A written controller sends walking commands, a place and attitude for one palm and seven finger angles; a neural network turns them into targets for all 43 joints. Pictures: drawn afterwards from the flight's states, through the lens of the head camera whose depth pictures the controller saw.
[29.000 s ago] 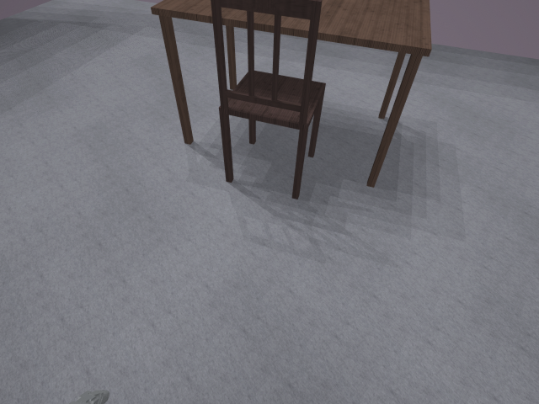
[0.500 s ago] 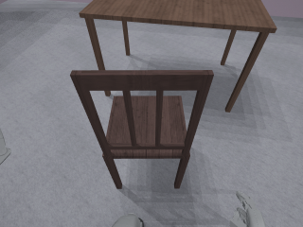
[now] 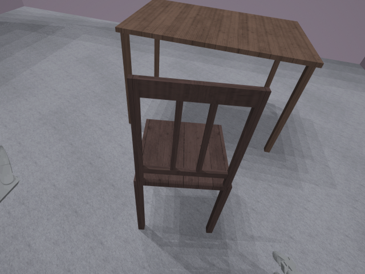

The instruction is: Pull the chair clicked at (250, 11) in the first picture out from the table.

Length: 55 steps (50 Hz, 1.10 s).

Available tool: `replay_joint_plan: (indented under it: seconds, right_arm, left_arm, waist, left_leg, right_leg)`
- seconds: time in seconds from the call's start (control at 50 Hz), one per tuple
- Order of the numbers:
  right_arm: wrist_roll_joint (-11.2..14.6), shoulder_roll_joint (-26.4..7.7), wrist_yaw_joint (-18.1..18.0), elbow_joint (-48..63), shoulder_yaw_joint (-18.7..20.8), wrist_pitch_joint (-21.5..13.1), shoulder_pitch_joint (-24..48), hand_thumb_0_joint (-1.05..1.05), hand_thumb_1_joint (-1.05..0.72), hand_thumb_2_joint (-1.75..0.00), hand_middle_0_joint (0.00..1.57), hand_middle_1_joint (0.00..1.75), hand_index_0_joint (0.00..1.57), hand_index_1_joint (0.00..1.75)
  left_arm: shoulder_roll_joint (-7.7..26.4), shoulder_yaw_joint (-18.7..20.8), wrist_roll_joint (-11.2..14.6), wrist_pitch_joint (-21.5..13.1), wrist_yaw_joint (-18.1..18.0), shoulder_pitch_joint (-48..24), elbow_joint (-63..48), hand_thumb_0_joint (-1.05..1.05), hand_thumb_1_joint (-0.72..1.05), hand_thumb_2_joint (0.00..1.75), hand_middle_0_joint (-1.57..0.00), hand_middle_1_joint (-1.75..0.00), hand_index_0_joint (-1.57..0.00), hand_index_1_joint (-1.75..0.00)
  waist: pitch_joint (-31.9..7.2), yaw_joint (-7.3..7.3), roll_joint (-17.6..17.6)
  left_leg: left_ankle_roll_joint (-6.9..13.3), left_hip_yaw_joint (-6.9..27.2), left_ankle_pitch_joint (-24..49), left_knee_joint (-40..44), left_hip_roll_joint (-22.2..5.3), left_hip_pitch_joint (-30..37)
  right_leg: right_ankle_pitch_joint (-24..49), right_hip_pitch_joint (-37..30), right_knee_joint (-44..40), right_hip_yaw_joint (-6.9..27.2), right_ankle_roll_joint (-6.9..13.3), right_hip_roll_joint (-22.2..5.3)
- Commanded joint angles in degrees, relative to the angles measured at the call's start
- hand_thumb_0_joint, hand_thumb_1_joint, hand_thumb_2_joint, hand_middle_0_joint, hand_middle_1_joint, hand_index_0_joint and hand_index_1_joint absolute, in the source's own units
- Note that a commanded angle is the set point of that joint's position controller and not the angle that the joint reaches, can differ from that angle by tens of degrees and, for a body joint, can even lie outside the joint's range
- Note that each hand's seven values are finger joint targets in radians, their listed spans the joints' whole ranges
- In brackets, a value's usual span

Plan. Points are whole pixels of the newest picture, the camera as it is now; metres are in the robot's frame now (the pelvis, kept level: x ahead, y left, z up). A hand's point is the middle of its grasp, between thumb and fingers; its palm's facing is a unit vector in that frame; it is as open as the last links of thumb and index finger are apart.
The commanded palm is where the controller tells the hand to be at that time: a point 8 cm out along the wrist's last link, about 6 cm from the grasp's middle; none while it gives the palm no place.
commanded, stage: stop stepping back and stand still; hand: left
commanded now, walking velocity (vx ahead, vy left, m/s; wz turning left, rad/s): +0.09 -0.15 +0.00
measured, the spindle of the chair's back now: (175, 139) +0.55 +0.07 -0.04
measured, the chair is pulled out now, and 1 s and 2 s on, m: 0.55 0.55 0.55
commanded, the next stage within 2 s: let the arm hang, fingers relaxed in 0.52 s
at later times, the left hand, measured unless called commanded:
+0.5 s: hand (47, 191) +0.19 +0.25 +0.16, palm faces +0.34 -0.82 -0.46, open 7.4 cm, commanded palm +0.14 +0.28 +0.20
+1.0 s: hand out of the picture -0.02 +0.18 -0.15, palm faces -0.01 -0.98 -0.19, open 6.9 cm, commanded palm none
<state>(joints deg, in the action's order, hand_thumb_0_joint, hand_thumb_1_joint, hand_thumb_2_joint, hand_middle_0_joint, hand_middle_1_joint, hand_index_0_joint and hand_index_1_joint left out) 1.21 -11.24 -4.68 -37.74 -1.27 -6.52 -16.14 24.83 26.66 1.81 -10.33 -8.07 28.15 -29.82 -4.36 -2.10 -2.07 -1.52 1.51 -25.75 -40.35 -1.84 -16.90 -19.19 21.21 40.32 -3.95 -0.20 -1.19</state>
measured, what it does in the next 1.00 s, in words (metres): steps on the spot: right foot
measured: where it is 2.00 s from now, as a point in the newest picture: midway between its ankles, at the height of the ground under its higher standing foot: outside the picture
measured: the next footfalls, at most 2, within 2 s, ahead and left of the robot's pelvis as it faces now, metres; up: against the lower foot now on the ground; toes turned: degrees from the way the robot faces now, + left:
right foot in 0.24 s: +0.00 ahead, -0.11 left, +0.00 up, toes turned -7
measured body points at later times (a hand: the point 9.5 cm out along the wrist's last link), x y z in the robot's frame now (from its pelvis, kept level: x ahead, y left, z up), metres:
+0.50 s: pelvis -0.03 -0.01 +0.03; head -0.03 +0.00 +0.48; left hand +0.17 +0.29 +0.19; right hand +0.07 -0.28 -0.06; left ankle -0.02 +0.10 -0.71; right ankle -0.04 -0.10 -0.71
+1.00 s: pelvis -0.06 +0.00 +0.02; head -0.03 +0.02 +0.47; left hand -0.02 +0.23 -0.13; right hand +0.00 -0.23 -0.11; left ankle -0.02 +0.10 -0.71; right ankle -0.04 -0.10 -0.71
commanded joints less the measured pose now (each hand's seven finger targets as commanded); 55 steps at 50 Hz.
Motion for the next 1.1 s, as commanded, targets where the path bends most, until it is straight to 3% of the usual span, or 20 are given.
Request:
replay_joint_plan:
  seconds: [0.0, 0.02, 0.04, 0.08, 0.12, 0.18, 0.22, 0.28, 0.32, 0.4, 0.44, 0.58, 0.6, 0.62, 0.66, 0.7, 0.74, 0.86, 0.96, 1.08]
  right_arm:
    - [-0.78, -7.40, -1.09, 9.44, 4.22, -6.18, 5.01, 0.00, -0.90, -0.90, 0.20, 0.30, 0.20, 0.30]
    - [-1.39, -4.43, -0.73, 8.36, 2.91, -6.55, 6.18, 0.00, -0.90, -0.90, 0.20, 0.30, 0.20, 0.30]
    - [-2.03, -4.91, -0.06, 8.84, 3.30, -6.97, 8.23, 0.00, -0.90, -0.90, 0.20, 0.30, 0.20, 0.30]
    - [-1.00, -6.25, 1.21, 8.95, 3.57, -7.51, 9.42, 0.00, -0.90, -0.90, 0.20, 0.30, 0.20, 0.30]
    - [-0.13, -6.86, 1.17, 8.91, 3.29, -6.94, 7.60, 0.00, -0.90, -0.90, 0.20, 0.30, 0.20, 0.30]
    - [-0.52, -6.58, 0.40, 8.78, 2.74, -4.55, 7.44, 0.00, -0.90, -0.90, 0.20, 0.30, 0.20, 0.30]
    - [-0.63, -6.76, -0.06, 8.43, 3.44, -2.96, 7.52, 0.00, -0.90, -0.90, 0.20, 0.30, 0.20, 0.30]
    - [0.40, -6.84, -0.22, 6.02, 3.86, -3.14, 3.88, 0.00, -0.90, -0.90, 0.20, 0.30, 0.20, 0.30]
    - [0.61, -6.97, 0.08, 6.16, 3.93, -3.04, 4.62, 0.00, -0.90, -0.90, 0.20, 0.30, 0.20, 0.30]
    - [-0.06, -6.99, -0.54, 7.69, 2.70, -4.35, 8.28, 0.00, -0.90, -0.90, 0.20, 0.30, 0.20, 0.30]
    - [0.28, -8.31, -0.36, 8.61, 3.87, -4.96, 8.59, 0.00, -0.90, -0.90, 0.20, 0.30, 0.20, 0.30]
    - [0.43, -7.81, -0.97, 8.80, 4.38, -5.56, 6.97, 0.00, -0.90, -0.90, 0.20, 0.30, 0.20, 0.30]
    - [-1.38, -16.02, 4.45, -1.25, 6.84, -4.01, 5.69, 0.00, -0.90, -0.90, 0.20, 0.30, 0.20, 0.30]
    - [-0.92, -9.08, 4.58, -1.01, 5.64, -0.27, 2.34, 0.00, -0.90, -0.90, 0.20, 0.30, 0.20, 0.30]
    - [-1.26, -8.82, 4.65, -0.53, 4.32, 1.60, 2.97, 0.00, -0.90, -0.90, 0.20, 0.30, 0.20, 0.30]
    - [-1.85, -8.57, 4.75, 0.03, 3.57, 2.89, 2.52, 0.00, -0.90, -0.90, 0.20, 0.30, 0.20, 0.30]
    - [-2.31, -9.42, 4.56, -1.28, 3.83, 3.79, 2.15, 0.00, -0.90, -0.90, 0.20, 0.30, 0.20, 0.30]
    - [-2.55, -8.11, 4.27, -6.69, 2.00, 5.58, 4.39, 0.00, -0.90, -0.90, 0.20, 0.30, 0.20, 0.30]
    - [-2.54, -5.46, 3.82, -10.82, 2.49, 6.26, -0.58, 0.00, -0.90, -0.90, 0.20, 0.30, 0.20, 0.30]
    - [-2.06, -5.20, 3.66, -14.24, 2.82, 6.76, -4.32, 0.00, -0.90, -0.90, 0.20, 0.30, 0.20, 0.30]
  left_arm:
    - [11.92, 2.69, -2.23, -5.50, -2.51, -13.28, -16.43, 0.00, 0.90, 0.90, -0.20, -0.30, -0.20, -0.30]
    - [11.67, 2.10, -1.82, -4.75, -2.38, -10.74, -14.18, 0.00, 0.90, 0.90, -0.20, -0.30, -0.20, -0.30]
    - [11.46, 2.01, -1.34, -4.62, -1.75, -10.14, -18.23, 0.00, 0.90, 0.90, -0.20, -0.30, -0.20, -0.30]
    - [12.73, 2.55, -1.04, -5.29, -1.09, -6.31, -22.00, 0.00, 0.90, 0.90, -0.20, -0.30, -0.20, -0.30]
    - [13.51, 4.68, -0.26, -5.52, -1.06, 3.44, -19.59, 0.00, 0.90, 0.90, -0.20, -0.30, -0.20, -0.30]
    - [15.01, 9.20, -0.17, -4.99, -0.85, 10.31, -10.14, 0.00, 0.90, 0.90, -0.20, -0.30, -0.20, -0.30]
    - [13.48, 8.94, 0.50, -4.39, -0.69, 4.98, -7.76, 0.00, 0.90, 0.90, -0.20, -0.30, -0.20, -0.30]
    - [12.61, 7.86, 1.70, -3.06, -0.61, -0.65, -0.98, 0.00, 0.90, 0.90, -0.20, -0.30, -0.20, -0.30]
    - [10.30, 6.05, 1.94, -2.35, -0.70, 2.26, 0.43, 0.00, 0.90, 0.90, -0.20, -0.30, -0.20, -0.30]
    - [8.12, 1.85, 0.63, -3.47, -0.25, 2.90, -6.89, 0.00, 0.90, 0.90, -0.20, -0.30, -0.20, -0.30]
    - [9.00, 1.22, -0.49, -4.27, -0.39, 2.48, -11.75, 0.00, 0.90, 0.90, -0.20, -0.30, -0.20, -0.30]
    - [14.92, 7.65, -0.37, -5.10, -1.36, 5.10, -15.13, 0.00, 0.90, 0.90, -0.20, -0.30, -0.20, -0.30]
    - [-2.61, -20.22, -5.76, 5.23, 6.54, -0.39, 32.72, 0.00, 0.90, 0.90, -0.20, -0.30, -0.20, -0.30]
    - [-7.04, -20.59, -4.41, 9.58, 7.34, 0.52, 34.97, 0.00, 0.90, 0.90, -0.20, -0.30, -0.20, -0.30]
    - [-7.37, -21.90, -3.88, 10.64, 7.77, -1.80, 37.55, 0.00, 0.90, 0.90, -0.20, -0.30, -0.20, -0.30]
    - [-6.42, -22.61, -3.77, 10.28, 7.66, -5.96, 43.40, 0.00, 0.90, 0.90, -0.20, -0.30, -0.20, -0.30]
    - [-5.79, -23.25, -3.80, 10.38, 7.41, -9.55, 49.27, 0.00, 0.90, 0.90, -0.20, -0.30, -0.20, -0.30]
    - [-4.75, -25.52, -3.10, 11.48, 6.90, -9.70, 67.08, 0.00, 0.90, 0.90, -0.20, -0.30, -0.20, -0.30]
    - [-6.75, -25.38, -3.03, 10.79, 6.69, -5.88, 76.21, 0.00, 0.90, 0.90, -0.20, -0.30, -0.20, -0.30]
    - [-6.85, -26.76, -2.81, 10.55, 6.92, -6.24, 82.65, 0.00, 0.90, 0.90, -0.20, -0.30, -0.20, -0.30]
  waist:
    - [-0.26, 1.25, 24.75]
    - [-0.64, 3.64, 20.14]
    - [-0.93, 3.48, 19.26]
    - [-1.49, 1.94, 10.45]
    - [-0.77, 1.71, 10.60]
    - [2.28, 1.68, 11.96]
    - [5.12, 3.34, 4.72]
    - [2.16, 4.31, -7.90]
    - [1.19, 4.15, -5.91]
    - [1.45, 2.98, 4.54]
    - [-1.03, 1.60, 6.44]
    - [-1.19, 1.99, 9.07]
    - [1.29, 4.92, 6.14]
    - [-4.12, 3.42, 4.15]
    - [-2.88, 2.51, 3.41]
    - [-1.94, 2.23, -7.51]
    - [-2.07, 2.66, -12.47]
    - [9.20, 1.29, 9.54]
    - [5.25, 1.83, 13.42]
    - [7.94, 2.55, 1.66]
  left_leg:
    - [9.30, 14.07, 24.15, 21.77, -15.19, 9.10]
    - [11.59, 18.71, 25.87, 23.02, -15.24, 8.32]
    - [11.09, 23.48, 24.32, 24.99, -15.94, 5.39]
    - [9.26, 17.67, 24.33, 25.10, -14.14, 1.65]
    - [7.96, 9.89, 20.50, 23.13, -11.36, 0.01]
    - [6.23, 6.15, 0.25, 21.51, -9.29, -7.04]
    - [4.27, 2.19, -8.54, 13.39, -4.03, -12.31]
    - [2.80, -1.96, 0.19, -3.89, 1.07, -7.05]
    - [3.07, -1.16, 5.76, -0.11, 0.37, -2.09]
    - [4.68, 2.08, 16.72, 23.00, -2.82, 3.56]
    - [5.80, 4.90, 24.97, 22.08, -5.58, 5.83]
    - [4.13, 4.60, 25.31, 18.68, -4.09, 5.41]
    - [4.52, 4.06, 40.91, 7.16, -3.76, 2.28]
    - [3.38, 4.33, 39.03, 8.76, -3.26, 4.08]
    - [4.24, 8.03, 28.14, 11.61, -5.11, 0.34]
    - [5.02, 9.17, 27.83, 11.16, -4.07, -1.13]
    - [4.76, 8.26, 30.93, 10.02, -2.66, 0.92]
    - [5.13, 7.86, 14.95, 20.22, -1.93, -1.04]
    - [5.08, 6.85, 1.75, 22.46, -1.70, 1.16]
    - [5.39, 6.80, 1.33, 21.55, -2.29, 1.58]
  right_leg:
    - [-10.81, 9.64, 19.09, 4.12, 0.22, -0.25]
    - [-10.29, 10.07, 21.85, 4.59, 0.27, -0.38]
    - [-8.44, 7.85, 23.19, 6.61, 0.18, -1.01]
    - [-6.21, -0.15, 14.76, 4.78, 0.07, -1.38]
    - [-3.72, -7.09, -0.81, 0.17, 0.06, 0.02]
    - [-1.44, -15.37, -15.80, -1.55, 1.36, 1.07]
    - [-3.67, -15.17, -21.67, 7.89, 5.61, -2.70]
    - [-5.58, -7.70, -30.32, 22.44, 10.80, -15.03]
    - [1.93, -7.16, -28.82, 19.90, 10.57, -15.39]
    - [11.57, -11.51, -17.79, 7.94, 2.71, -6.99]
    - [16.61, -13.17, -16.45, 7.84, 0.25, -5.31]
    - [21.98, -15.09, -18.42, 8.78, 2.34, -6.45]
    - [36.39, -7.23, -6.78, 4.24, 2.84, -8.77]
    - [28.95, -8.74, -10.39, 4.45, 2.75, -7.48]
    - [13.77, -6.37, -11.12, 3.42, 2.22, -6.22]
    - [16.19, -9.19, -12.38, 4.85, 2.97, -6.26]
    - [21.72, -10.35, -11.34, 6.21, 5.06, -7.44]
    - [4.83, -7.96, -17.16, 7.07, 3.56, -3.89]
    - [1.25, -9.60, -19.77, 6.11, 4.17, -3.36]
    - [-3.58, -5.94, -22.93, 6.78, 4.54, -4.24]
